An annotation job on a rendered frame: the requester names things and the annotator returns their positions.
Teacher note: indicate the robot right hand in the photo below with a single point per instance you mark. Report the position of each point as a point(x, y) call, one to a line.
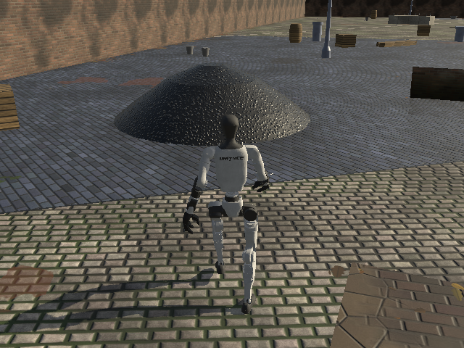
point(258, 183)

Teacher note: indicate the robot left hand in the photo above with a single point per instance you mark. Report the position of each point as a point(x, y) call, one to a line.
point(187, 223)

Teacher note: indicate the right robot shin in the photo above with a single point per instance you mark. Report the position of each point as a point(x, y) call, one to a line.
point(248, 276)

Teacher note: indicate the left robot upper arm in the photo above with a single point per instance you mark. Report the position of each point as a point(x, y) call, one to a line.
point(204, 166)

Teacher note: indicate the left robot forearm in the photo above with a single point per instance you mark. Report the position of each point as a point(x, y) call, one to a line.
point(194, 198)

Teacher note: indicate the humanoid robot torso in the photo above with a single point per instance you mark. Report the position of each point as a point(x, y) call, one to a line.
point(231, 175)

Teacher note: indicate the right robot forearm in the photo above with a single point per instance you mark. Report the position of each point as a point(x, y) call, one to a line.
point(266, 182)

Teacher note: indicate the right robot upper arm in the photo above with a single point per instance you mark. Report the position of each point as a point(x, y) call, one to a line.
point(254, 153)

